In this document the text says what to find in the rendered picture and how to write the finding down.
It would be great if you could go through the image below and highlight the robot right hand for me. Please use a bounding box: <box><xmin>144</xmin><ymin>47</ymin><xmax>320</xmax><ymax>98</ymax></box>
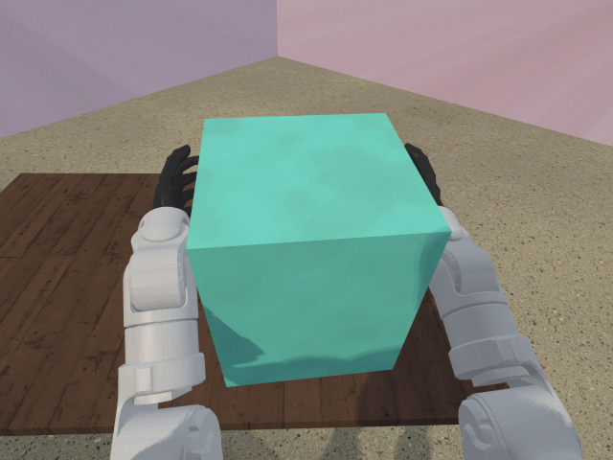
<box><xmin>404</xmin><ymin>143</ymin><xmax>442</xmax><ymax>206</ymax></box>

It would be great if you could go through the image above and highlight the robot right upper arm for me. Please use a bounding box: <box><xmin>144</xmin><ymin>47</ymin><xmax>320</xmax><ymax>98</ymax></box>
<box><xmin>458</xmin><ymin>385</ymin><xmax>583</xmax><ymax>460</ymax></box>

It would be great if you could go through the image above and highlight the right robot forearm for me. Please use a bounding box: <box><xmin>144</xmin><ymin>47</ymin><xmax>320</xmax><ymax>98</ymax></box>
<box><xmin>429</xmin><ymin>206</ymin><xmax>583</xmax><ymax>458</ymax></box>

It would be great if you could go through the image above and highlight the carton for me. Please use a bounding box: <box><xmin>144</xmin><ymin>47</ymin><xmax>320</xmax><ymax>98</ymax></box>
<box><xmin>186</xmin><ymin>113</ymin><xmax>452</xmax><ymax>387</ymax></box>

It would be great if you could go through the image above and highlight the table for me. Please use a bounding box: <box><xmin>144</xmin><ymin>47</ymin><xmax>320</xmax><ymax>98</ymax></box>
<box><xmin>0</xmin><ymin>173</ymin><xmax>510</xmax><ymax>436</ymax></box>

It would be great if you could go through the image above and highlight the left robot forearm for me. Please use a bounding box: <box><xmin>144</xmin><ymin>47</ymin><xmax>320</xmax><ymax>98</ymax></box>
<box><xmin>110</xmin><ymin>207</ymin><xmax>206</xmax><ymax>460</ymax></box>

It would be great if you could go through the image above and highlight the robot left upper arm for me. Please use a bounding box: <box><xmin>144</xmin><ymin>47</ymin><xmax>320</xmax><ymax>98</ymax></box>
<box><xmin>112</xmin><ymin>404</ymin><xmax>223</xmax><ymax>460</ymax></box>

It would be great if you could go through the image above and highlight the robot left hand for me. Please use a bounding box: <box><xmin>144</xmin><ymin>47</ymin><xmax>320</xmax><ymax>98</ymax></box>
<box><xmin>152</xmin><ymin>145</ymin><xmax>199</xmax><ymax>217</ymax></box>

